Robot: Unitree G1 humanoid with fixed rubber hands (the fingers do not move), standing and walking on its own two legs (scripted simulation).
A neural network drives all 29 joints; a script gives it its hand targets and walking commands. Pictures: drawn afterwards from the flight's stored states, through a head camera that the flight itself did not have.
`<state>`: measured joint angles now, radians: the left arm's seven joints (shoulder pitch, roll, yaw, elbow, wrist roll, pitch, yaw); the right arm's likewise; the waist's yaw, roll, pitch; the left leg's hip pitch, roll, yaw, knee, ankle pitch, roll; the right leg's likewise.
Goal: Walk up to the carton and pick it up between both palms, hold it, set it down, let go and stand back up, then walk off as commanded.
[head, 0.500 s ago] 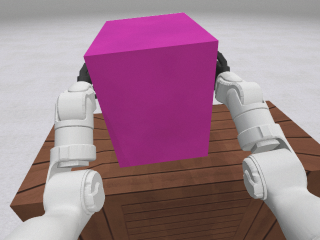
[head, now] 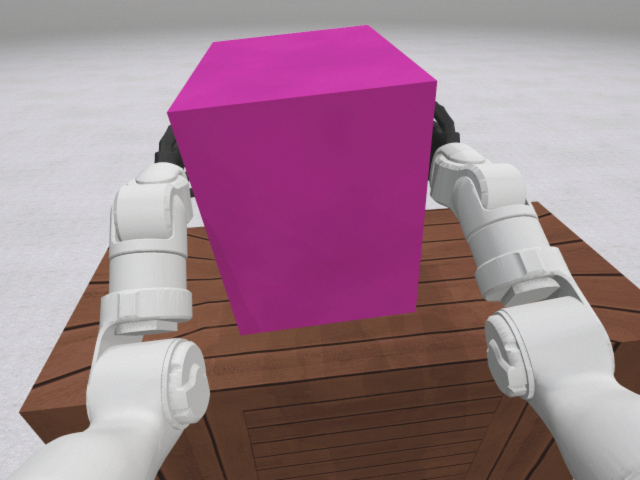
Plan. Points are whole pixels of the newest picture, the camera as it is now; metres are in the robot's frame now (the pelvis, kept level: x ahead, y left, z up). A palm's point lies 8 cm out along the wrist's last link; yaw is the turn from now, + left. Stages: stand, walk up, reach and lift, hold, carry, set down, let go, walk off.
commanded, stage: hold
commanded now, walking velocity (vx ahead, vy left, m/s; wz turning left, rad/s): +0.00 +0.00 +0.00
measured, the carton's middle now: (308, 169) +0.43 +0.00 +0.25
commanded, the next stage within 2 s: none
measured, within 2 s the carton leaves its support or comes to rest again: neither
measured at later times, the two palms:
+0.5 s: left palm (172, 179) +0.36 +0.16 +0.27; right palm (442, 159) +0.36 -0.16 +0.28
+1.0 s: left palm (172, 178) +0.36 +0.16 +0.27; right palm (443, 159) +0.36 -0.16 +0.28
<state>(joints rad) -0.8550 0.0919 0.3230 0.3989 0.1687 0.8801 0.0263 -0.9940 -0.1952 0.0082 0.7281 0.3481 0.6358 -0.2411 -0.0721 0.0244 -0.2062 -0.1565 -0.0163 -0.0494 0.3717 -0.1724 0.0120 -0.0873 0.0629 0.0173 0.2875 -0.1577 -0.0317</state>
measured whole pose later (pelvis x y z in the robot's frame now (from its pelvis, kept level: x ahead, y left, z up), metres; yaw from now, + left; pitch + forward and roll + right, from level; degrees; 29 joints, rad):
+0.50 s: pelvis +0.00 +0.00 +0.00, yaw +0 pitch -2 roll -1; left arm -0.86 0.09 0.32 0.40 0.17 0.88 0.03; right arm -0.99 -0.20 0.01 0.73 0.35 0.64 -0.24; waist -0.07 0.02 -0.21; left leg -0.16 -0.02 -0.05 0.37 -0.17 0.01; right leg -0.09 0.06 0.02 0.29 -0.16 -0.03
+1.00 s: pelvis +0.00 +0.00 +0.00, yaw +0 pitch -2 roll -1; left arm -0.86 0.09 0.32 0.40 0.17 0.88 0.03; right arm -0.99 -0.20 0.01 0.73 0.35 0.64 -0.24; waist -0.07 0.02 -0.21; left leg -0.16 -0.02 -0.05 0.37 -0.17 0.01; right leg -0.09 0.06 0.02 0.29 -0.16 -0.03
